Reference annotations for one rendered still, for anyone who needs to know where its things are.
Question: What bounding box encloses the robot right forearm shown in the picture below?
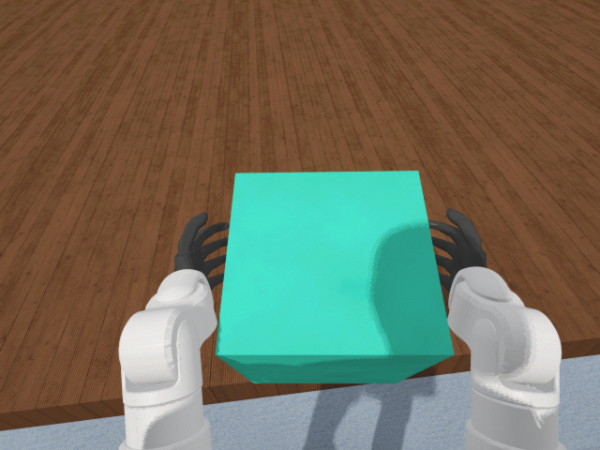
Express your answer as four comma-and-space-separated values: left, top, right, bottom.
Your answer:
447, 266, 567, 450

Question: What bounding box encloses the left robot hand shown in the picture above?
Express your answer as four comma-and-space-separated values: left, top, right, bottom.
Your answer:
174, 212, 229, 291

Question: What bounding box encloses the robot left forearm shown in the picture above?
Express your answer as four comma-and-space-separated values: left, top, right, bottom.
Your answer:
119, 269, 218, 450

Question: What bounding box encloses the carton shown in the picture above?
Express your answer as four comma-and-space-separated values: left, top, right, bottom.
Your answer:
216, 171, 454, 383

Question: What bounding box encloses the right robot hand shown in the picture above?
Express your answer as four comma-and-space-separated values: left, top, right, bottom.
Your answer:
428, 208, 487, 293

